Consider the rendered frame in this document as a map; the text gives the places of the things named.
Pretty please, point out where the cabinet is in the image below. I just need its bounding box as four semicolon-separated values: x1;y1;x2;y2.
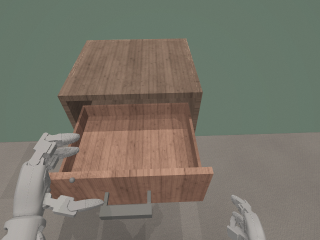
57;38;203;134

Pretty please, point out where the right robot hand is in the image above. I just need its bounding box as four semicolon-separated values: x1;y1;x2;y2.
227;195;266;240

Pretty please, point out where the handle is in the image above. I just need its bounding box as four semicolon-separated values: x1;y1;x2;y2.
99;190;153;220

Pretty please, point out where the robot left forearm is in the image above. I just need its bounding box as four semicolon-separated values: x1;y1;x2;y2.
1;215;47;240

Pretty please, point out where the drawer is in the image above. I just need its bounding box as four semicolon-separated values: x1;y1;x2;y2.
49;102;214;205

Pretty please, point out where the left robot hand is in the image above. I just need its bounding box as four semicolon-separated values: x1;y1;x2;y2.
13;132;104;218

